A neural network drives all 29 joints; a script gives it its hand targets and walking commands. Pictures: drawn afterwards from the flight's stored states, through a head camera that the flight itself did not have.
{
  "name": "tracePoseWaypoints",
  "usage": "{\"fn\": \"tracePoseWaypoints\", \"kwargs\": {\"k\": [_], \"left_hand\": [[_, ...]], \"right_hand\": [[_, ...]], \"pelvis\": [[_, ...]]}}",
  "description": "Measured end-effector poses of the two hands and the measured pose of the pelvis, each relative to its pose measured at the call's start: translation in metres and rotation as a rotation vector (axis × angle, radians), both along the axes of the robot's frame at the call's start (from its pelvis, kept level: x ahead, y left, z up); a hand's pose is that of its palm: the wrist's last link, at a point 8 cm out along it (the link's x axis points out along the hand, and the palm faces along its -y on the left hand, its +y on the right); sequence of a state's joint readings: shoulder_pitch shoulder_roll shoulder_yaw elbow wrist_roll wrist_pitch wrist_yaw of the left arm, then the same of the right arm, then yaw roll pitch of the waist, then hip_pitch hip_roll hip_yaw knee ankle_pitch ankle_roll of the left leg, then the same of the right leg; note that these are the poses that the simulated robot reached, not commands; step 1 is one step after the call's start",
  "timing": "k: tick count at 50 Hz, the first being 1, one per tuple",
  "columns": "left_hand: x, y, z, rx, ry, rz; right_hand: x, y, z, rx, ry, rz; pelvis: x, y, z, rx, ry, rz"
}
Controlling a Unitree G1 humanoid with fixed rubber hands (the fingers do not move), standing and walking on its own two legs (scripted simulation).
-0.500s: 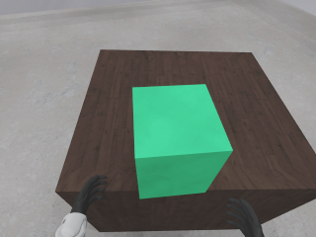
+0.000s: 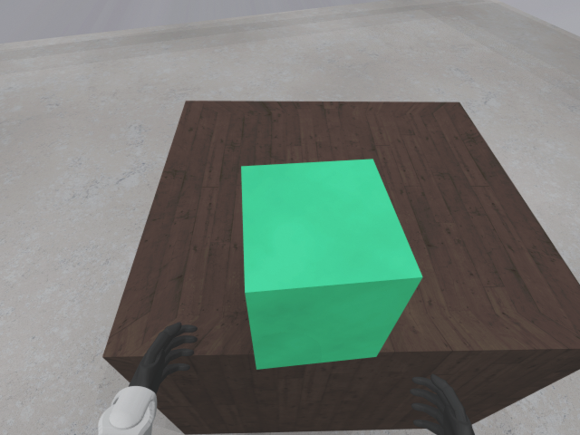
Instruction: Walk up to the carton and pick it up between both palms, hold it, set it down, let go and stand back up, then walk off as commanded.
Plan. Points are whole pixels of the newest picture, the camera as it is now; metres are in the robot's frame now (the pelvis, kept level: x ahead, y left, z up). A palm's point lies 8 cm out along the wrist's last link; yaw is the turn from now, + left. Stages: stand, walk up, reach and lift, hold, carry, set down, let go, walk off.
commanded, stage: let go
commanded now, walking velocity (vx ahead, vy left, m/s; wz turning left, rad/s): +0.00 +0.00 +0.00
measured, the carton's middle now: (312, 267) +0.36 +0.00 +0.01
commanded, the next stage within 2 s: stand in 0.32 s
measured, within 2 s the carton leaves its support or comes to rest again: neither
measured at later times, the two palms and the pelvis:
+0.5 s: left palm (149, 380) +0.20 +0.22 -0.04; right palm out of the picture +0.14 -0.23 -0.09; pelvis +0.00 +0.00 +0.00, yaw -1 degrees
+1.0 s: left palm (143, 384) +0.20 +0.23 -0.04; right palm out of the picture +0.12 -0.24 -0.09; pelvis +0.00 +0.03 -0.01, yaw -1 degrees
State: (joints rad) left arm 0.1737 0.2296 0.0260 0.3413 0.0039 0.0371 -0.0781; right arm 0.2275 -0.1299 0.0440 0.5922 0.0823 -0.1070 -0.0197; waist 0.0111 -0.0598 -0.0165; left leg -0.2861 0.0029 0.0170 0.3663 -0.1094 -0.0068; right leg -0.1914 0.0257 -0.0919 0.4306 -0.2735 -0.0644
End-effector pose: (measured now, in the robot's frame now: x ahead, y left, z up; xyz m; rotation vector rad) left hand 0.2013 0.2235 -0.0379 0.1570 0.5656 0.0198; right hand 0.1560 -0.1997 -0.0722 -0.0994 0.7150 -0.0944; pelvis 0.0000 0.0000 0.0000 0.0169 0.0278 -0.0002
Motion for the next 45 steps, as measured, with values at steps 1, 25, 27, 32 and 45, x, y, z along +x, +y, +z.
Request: {"fn": "tracePoseWaypoints", "kwargs": {"k": [1,25,27,32,45], "left_hand": [[0.0,0.0,0.0,0.001,0.001,0.0],[-0.001,0.0,0.0,0.021,-0.014,-0.02],[-0.002,0.001,-0.002,0.014,-0.03,-0.027],[-0.003,0.003,-0.003,0.003,-0.052,-0.052],[-0.005,0.006,-0.005,-0.01,-0.083,-0.082]], "right_hand": [[0.0,0.0,0.0,-0.001,0.001,0.001],[-0.019,-0.034,-0.02,-0.107,0.15,0.045],[-0.025,-0.046,-0.021,-0.146,0.188,0.04],[-0.035,-0.063,-0.018,-0.211,0.244,0.033],[-0.037,-0.046,-0.016,-0.2,0.24,0.042]], "pelvis": [[0.0,0.0,0.0,0.0,0.0,0.0],[0.005,0.002,-0.003,-0.023,0.002,-0.009],[0.005,0.004,-0.004,-0.029,0.002,-0.011],[0.005,0.01,-0.004,-0.039,0.003,-0.011],[0.003,0.023,-0.005,-0.055,-0.001,-0.011]]}}
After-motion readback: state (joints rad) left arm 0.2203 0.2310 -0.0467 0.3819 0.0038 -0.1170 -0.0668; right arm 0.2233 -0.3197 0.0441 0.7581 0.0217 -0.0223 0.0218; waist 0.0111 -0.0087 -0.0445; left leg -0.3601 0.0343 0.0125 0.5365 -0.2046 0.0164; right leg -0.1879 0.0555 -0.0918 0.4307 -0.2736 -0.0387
